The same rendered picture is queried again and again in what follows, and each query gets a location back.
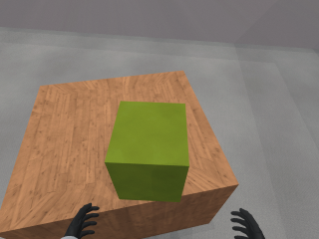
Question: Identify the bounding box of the pedestal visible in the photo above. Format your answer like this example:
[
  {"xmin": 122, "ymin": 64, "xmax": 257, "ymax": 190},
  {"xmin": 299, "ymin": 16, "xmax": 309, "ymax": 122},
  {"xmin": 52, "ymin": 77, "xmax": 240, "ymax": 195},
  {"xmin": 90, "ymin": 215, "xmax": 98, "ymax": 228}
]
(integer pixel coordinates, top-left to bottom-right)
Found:
[{"xmin": 0, "ymin": 70, "xmax": 239, "ymax": 239}]

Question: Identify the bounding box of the left robot hand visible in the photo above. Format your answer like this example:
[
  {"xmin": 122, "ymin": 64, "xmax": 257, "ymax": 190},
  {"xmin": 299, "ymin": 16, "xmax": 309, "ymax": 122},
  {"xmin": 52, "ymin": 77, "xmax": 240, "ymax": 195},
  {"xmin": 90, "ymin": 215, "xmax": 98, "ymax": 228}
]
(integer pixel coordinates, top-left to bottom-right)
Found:
[{"xmin": 64, "ymin": 203, "xmax": 100, "ymax": 239}]

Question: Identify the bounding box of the right robot hand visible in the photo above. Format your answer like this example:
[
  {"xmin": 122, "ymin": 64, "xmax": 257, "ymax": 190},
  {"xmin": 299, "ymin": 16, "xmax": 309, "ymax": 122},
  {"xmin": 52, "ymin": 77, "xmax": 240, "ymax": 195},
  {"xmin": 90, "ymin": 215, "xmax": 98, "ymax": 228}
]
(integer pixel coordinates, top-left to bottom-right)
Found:
[{"xmin": 230, "ymin": 208, "xmax": 265, "ymax": 239}]

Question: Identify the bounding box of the carton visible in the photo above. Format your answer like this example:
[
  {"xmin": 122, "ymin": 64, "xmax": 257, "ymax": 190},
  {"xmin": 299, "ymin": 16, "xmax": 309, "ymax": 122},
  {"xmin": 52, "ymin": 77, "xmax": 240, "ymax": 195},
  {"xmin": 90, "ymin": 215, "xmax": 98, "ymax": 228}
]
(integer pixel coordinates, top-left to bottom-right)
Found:
[{"xmin": 105, "ymin": 101, "xmax": 189, "ymax": 202}]

